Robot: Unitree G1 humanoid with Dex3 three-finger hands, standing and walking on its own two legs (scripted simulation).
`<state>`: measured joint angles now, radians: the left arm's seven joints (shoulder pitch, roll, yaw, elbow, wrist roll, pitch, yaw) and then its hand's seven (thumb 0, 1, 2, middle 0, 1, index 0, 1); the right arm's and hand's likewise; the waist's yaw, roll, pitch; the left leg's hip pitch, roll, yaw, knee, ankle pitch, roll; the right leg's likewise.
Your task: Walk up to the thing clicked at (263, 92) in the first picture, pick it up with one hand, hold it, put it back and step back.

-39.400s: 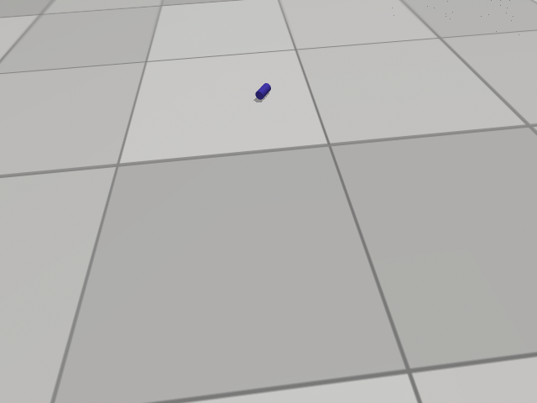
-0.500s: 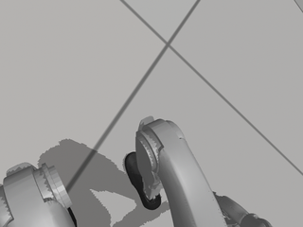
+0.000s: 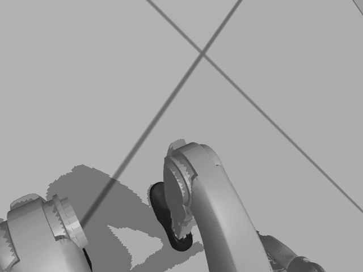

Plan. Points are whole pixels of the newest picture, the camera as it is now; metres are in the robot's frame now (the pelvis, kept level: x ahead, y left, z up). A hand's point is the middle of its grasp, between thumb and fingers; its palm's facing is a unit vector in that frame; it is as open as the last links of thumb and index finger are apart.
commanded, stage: open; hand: left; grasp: from above
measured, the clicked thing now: out of the picture +0.44 +0.32 -0.27
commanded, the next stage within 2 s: withdraw in 0.08 s
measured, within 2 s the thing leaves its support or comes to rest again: neither
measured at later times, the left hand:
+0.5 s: hand out of the picture +0.47 +0.33 -0.19, palm faces -0.29 -0.11 -0.95, open 13.9 cm
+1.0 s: hand out of the picture +0.41 +0.32 -0.08, palm faces -0.52 -0.10 -0.85, open 13.7 cm
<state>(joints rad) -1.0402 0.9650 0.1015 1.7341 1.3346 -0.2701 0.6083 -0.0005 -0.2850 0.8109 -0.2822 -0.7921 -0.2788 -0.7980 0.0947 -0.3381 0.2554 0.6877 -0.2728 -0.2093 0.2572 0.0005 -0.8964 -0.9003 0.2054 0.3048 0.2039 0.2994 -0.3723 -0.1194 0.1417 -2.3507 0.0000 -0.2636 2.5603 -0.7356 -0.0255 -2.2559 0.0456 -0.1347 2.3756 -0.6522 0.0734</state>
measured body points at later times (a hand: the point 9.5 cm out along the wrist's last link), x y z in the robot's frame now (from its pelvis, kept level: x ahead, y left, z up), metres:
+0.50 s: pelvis +0.00 +0.00 +0.01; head +0.26 +0.12 +0.36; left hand +0.48 +0.33 -0.14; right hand +0.06 -0.26 -0.07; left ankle +0.06 +0.13 -0.27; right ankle +0.12 -0.13 -0.27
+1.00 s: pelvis -0.02 -0.01 +0.07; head +0.20 +0.08 +0.46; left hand +0.43 +0.32 -0.03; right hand +0.10 -0.29 -0.03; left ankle +0.06 +0.13 -0.27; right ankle +0.12 -0.13 -0.27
